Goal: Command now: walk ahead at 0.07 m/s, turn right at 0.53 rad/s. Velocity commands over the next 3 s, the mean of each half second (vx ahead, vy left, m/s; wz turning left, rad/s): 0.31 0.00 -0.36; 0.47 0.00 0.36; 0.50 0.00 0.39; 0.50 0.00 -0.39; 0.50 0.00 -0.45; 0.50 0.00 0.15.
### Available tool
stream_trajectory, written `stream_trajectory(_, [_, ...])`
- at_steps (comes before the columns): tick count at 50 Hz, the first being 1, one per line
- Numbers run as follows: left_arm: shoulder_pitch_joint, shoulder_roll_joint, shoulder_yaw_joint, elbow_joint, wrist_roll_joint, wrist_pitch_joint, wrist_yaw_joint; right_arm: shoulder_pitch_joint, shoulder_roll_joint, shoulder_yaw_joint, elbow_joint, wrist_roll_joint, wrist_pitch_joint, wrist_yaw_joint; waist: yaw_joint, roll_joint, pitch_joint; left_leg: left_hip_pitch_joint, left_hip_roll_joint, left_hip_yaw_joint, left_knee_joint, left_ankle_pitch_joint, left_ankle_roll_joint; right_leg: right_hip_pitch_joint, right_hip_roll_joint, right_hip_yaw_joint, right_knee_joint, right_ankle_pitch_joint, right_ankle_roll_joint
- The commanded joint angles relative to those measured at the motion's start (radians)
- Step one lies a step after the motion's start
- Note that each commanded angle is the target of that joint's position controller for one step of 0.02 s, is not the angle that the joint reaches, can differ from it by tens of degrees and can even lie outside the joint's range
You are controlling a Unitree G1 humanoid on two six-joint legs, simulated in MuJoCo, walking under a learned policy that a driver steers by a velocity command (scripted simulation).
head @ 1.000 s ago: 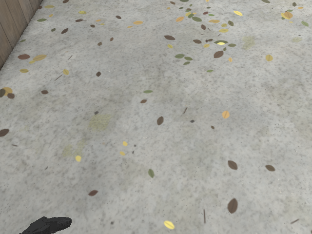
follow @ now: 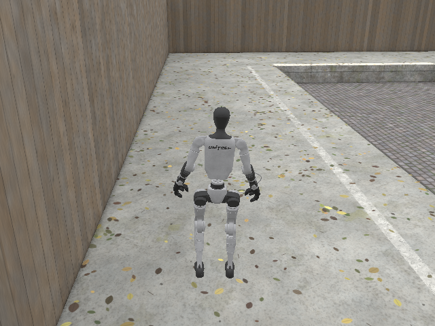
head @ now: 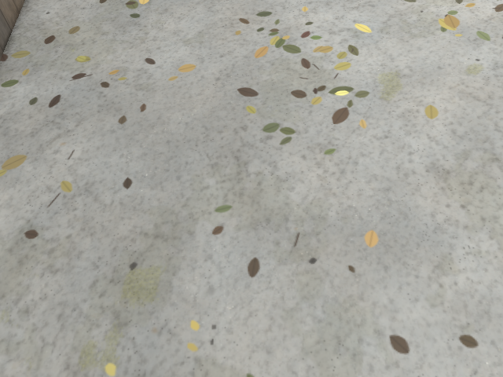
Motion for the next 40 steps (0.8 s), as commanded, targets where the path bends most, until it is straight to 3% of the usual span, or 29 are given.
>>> stream_trajectory(1, [0.060, 0.179, 0.052, -0.048, -0.019, -0.039, 0.011, -0.020, -0.090, -0.025, -0.071, 0.009, -0.015, -0.006, 0.018, -0.109, -0.195, -0.283, -0.007, -0.135, 0.221, -0.005, -0.004, 0.338, -0.253, 0.328, -0.194, 0.523, -0.210])
stream_trajectory(2, [0.046, 0.155, 0.044, -0.048, -0.039, -0.037, 0.017, -0.028, -0.109, -0.032, -0.072, 0.003, -0.017, -0.007, 0.013, -0.119, -0.183, -0.286, 0.005, -0.139, 0.173, 0.059, -0.003, 0.324, -0.237, 0.334, -0.226, 0.336, -0.189])
stream_trajectory(5, [0.057, 0.147, 0.037, -0.059, -0.027, -0.040, 0.030, -0.061, -0.088, -0.030, -0.078, 0.016, -0.037, 0.010, 0.020, -0.161, -0.143, -0.263, -0.017, -0.132, 0.033, 0.197, 0.000, 0.280, -0.197, 0.379, -0.330, -0.081, -0.186])
stream_trajectory(9, [0.075, 0.173, 0.043, -0.053, -0.022, -0.056, 0.038, -0.103, -0.065, -0.020, -0.079, 0.015, -0.075, 0.024, 0.037, -0.170, -0.100, -0.186, -0.036, -0.138, -0.216, 0.270, -0.008, 0.245, -0.181, 0.372, -0.343, -0.092, -0.178])
stream_trajectory(14, [0.119, 0.167, 0.036, -0.025, -0.020, -0.063, 0.021, -0.116, -0.065, -0.008, -0.075, 0.023, -0.106, 0.047, 0.066, -0.172, -0.074, -0.044, -0.035, -0.106, -0.345, 0.302, 0.015, 0.157, -0.189, 0.388, -0.331, -0.135, -0.171])
stream_trajectory(16, [0.116, 0.161, 0.031, -0.018, -0.021, -0.064, 0.014, -0.091, -0.074, -0.008, -0.068, 0.027, -0.118, 0.051, 0.046, -0.165, -0.059, 0.023, -0.037, -0.095, -0.396, 0.311, 0.042, 0.126, -0.189, 0.404, -0.310, -0.163, -0.161])
stream_trajectory(18, [0.105, 0.129, 0.018, -0.015, -0.020, -0.062, 0.011, -0.006, -0.078, -0.012, -0.034, 0.024, -0.126, 0.048, -0.005, -0.150, -0.068, 0.168, -0.047, -0.077, -0.460, 0.335, 0.066, 0.067, -0.147, 0.392, -0.249, -0.178, -0.132])
stream_trajectory(19, [0.097, 0.094, 0.006, -0.017, -0.016, -0.064, 0.011, 0.071, -0.091, -0.018, -0.013, 0.020, -0.130, 0.043, -0.042, -0.136, -0.085, 0.269, -0.011, -0.113, -0.474, 0.311, 0.085, 0.011, -0.113, 0.367, -0.175, -0.178, -0.105])
stream_trajectory(20, [0.076, 0.031, -0.014, -0.032, -0.010, -0.068, 0.011, 0.190, -0.138, -0.027, 0.012, 0.011, -0.132, 0.036, -0.084, -0.018, -0.116, 0.396, 0.128, -0.276, -0.542, 0.212, 0.133, -0.095, -0.034, 0.264, 0.056, -0.187, -0.053])
stream_trajectory(21, [0.098, 0.010, -0.021, -0.082, -0.029, -0.086, 0.014, 0.271, -0.258, -0.058, 0.044, 0.003, -0.124, 0.039, -0.069, 0.246, -0.130, 0.533, 0.302, -0.659, -0.678, -0.054, 0.284, -0.346, 0.083, 0.111, 0.319, -0.279, -0.003])
stream_trajectory(22, [0.063, 0.111, 0.003, -0.083, -0.039, -0.099, 0.021, 0.275, -0.198, -0.044, 0.042, 0.013, -0.128, 0.048, -0.094, 0.197, -0.059, 0.516, 0.352, -0.803, -0.729, -0.197, 0.344, -0.493, 0.035, 0.131, 0.496, -0.336, 0.013])
stream_trajectory(23, [0.047, 0.143, 0.014, -0.079, -0.039, -0.108, 0.018, 0.237, -0.140, -0.024, 0.028, 0.019, -0.130, 0.049, -0.076, 0.141, -0.008, 0.488, 0.312, -0.728, -0.723, -0.169, 0.320, -0.532, -0.013, 0.138, 0.554, -0.245, 0.006])
stream_trajectory(26, [0.000, 0.097, 0.010, -0.081, -0.006, -0.129, 0.006, 0.185, -0.089, -0.001, 0.005, 0.015, -0.117, 0.043, -0.052, 0.084, 0.000, 0.407, 0.203, -0.531, -0.739, 0.121, 0.273, -0.479, -0.075, 0.092, 0.478, -0.055, 0.024])
stream_trajectory(32, [-0.137, 0.002, -0.020, -0.124, -0.011, -0.141, -0.012, 0.242, -0.128, -0.013, 0.017, 0.029, -0.092, 0.009, -0.071, 0.080, -0.020, 0.269, 0.101, -0.327, -0.738, 0.468, 0.249, -0.243, -0.011, 0.023, 0.079, 0.159, 0.103])
stream_trajectory(35, [-0.195, 0.021, -0.016, -0.140, -0.026, -0.146, -0.022, 0.302, -0.132, -0.016, 0.029, 0.037, -0.081, 0.005, -0.089, 0.085, -0.021, 0.245, 0.120, -0.353, -0.709, 0.470, 0.241, -0.148, 0.013, 0.032, -0.016, 0.243, 0.108])
stream_trajectory(37, [-0.197, 0.050, -0.005, -0.146, -0.031, -0.150, -0.024, 0.309, -0.135, -0.019, 0.029, 0.042, -0.075, 0.002, -0.069, 0.094, -0.019, 0.258, 0.144, -0.398, -0.679, 0.453, 0.223, -0.093, 0.010, 0.057, -0.064, 0.241, 0.090])
stream_trajectory(39, [-0.129, 0.084, 0.010, -0.130, -0.032, -0.153, -0.017, 0.292, -0.142, -0.024, 0.022, 0.042, -0.071, 0.000, -0.014, 0.098, -0.041, 0.249, 0.145, -0.406, -0.610, 0.509, 0.195, 0.035, 0.006, 0.054, -0.109, 0.213, 0.056])
stream_trajectory(40, [-0.034, 0.115, 0.028, -0.104, -0.026, -0.154, -0.008, 0.286, -0.126, -0.020, 0.015, 0.037, -0.072, 0.001, 0.037, 0.086, -0.095, 0.219, 0.099, -0.380, -0.502, 0.594, 0.170, 0.184, 0.004, 0.045, -0.130, 0.192, 0.029])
